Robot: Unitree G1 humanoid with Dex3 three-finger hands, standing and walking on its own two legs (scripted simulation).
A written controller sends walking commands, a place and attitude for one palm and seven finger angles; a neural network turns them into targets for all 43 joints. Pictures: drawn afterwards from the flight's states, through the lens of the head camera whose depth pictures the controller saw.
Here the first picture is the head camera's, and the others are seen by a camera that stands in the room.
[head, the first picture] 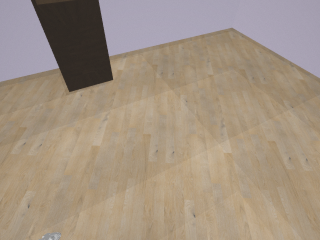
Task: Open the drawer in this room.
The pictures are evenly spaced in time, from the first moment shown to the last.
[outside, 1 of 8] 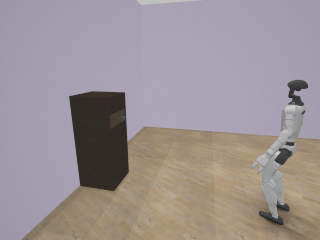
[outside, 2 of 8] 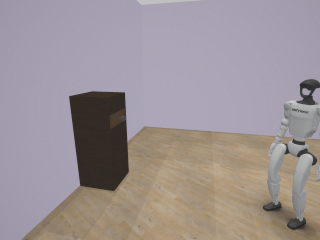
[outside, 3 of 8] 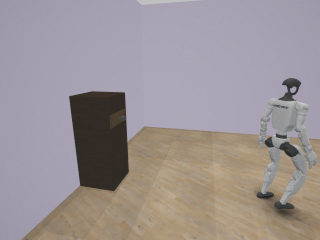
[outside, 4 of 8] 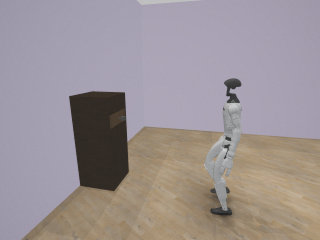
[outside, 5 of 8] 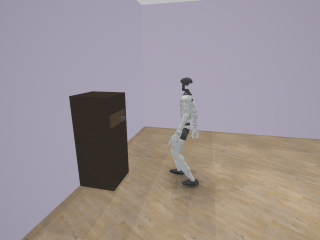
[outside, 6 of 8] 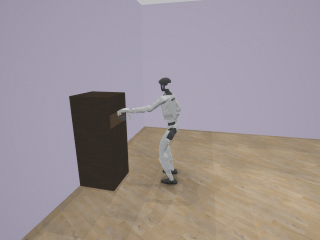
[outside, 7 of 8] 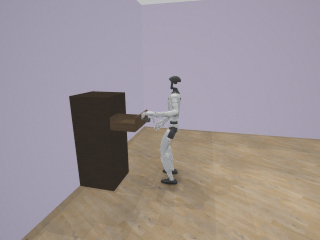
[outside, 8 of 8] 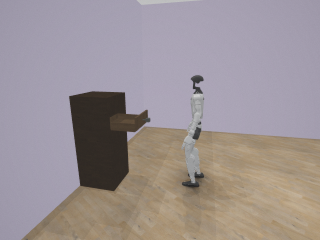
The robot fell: no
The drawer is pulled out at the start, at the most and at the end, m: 0.00 0.30 0.30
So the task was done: yes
